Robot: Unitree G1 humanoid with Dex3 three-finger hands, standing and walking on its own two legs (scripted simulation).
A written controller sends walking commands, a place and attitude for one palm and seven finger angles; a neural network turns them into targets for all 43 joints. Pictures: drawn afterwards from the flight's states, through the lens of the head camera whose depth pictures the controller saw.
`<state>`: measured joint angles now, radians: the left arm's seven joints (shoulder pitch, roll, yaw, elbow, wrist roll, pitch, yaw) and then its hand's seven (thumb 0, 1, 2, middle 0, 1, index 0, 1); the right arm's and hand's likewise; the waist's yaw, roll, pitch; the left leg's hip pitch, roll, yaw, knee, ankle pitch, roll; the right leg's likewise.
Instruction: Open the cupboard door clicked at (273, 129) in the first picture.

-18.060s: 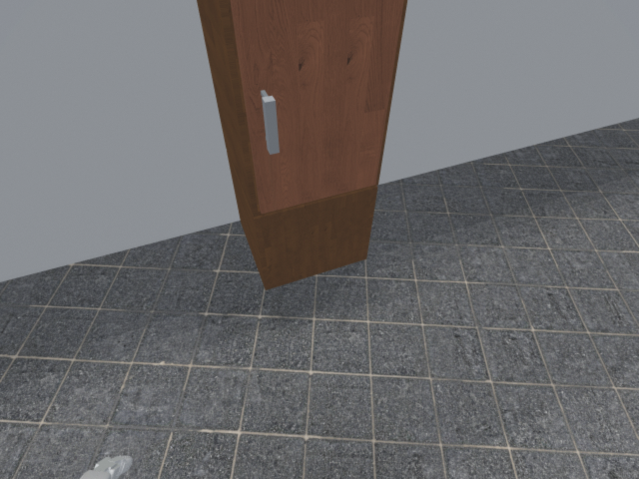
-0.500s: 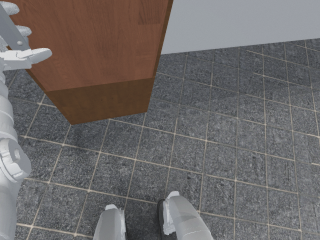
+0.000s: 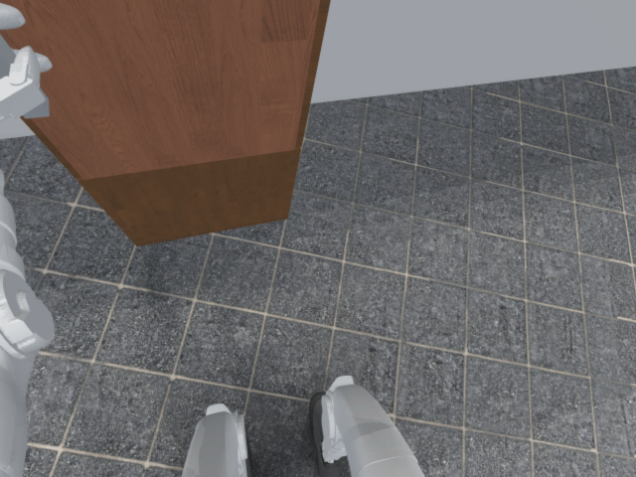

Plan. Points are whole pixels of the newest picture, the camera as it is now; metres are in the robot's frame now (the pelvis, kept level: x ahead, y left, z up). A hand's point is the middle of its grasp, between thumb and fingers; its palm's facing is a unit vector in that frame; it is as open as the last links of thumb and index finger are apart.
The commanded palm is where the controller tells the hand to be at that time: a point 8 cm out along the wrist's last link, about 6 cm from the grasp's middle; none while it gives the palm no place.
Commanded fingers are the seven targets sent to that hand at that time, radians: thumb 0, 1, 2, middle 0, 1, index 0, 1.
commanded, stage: pull the door open along its arc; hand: left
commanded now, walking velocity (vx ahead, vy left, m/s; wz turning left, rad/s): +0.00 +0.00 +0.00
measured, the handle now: (0, 47) +0.59 +0.28 +0.06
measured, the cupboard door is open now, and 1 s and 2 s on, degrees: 0 26 43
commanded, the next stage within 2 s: open thumb and fingers to let go in 1.66 s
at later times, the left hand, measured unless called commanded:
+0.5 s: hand (49, 152) +0.47 +0.22 +0.06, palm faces +0.11 -0.99 +0.00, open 6.3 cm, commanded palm +0.40 +0.25 +0.06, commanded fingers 0.00 0.90 0.90 -0.40 -1.35 -0.40 -1.35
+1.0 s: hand (114, 199) +0.41 +0.16 +0.06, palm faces +0.56 -0.83 -0.02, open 6.2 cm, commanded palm +0.36 +0.19 +0.06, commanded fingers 0.00 0.90 0.90 -0.40 -1.35 -0.40 -1.35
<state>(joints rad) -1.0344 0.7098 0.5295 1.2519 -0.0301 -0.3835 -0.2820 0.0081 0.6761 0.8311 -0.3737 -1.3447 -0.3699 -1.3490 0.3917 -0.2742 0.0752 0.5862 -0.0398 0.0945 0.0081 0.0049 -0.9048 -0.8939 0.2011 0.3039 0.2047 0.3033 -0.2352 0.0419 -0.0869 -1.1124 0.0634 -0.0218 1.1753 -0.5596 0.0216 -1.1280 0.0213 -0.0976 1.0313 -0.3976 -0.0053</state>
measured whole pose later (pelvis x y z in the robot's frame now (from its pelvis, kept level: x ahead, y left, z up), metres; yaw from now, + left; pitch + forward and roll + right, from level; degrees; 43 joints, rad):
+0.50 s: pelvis +0.03 +0.01 +0.03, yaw -1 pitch +24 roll -4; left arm -0.48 0.37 0.37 0.71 -0.20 -0.38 -0.17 0.00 0.66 0.70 -0.35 -1.35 -0.33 -1.35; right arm 0.39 -0.26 0.01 0.54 0.00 0.09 0.05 0.01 -0.91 -0.89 0.20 0.30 0.20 0.30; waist -0.12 0.04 -0.15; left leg -0.90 0.05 0.03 1.02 -0.55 0.03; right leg -0.94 0.02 -0.05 0.92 -0.40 0.01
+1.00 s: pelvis +0.01 -0.02 +0.02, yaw +4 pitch +20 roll -1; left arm -0.45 0.03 0.17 0.66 0.05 -0.44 0.54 -0.02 0.69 0.79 -0.34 -1.34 -0.30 -1.34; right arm 0.21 -0.17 0.00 0.63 -0.10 0.01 0.02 0.01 -0.91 -0.89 0.20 0.30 0.20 0.30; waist -0.03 0.03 -0.15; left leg -0.87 0.02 -0.01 1.05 -0.53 0.00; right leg -0.92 -0.02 -0.09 1.01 -0.43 -0.03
